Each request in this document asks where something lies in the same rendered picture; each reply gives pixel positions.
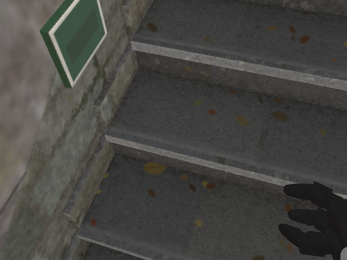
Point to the robot right hand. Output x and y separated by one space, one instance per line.
332 238

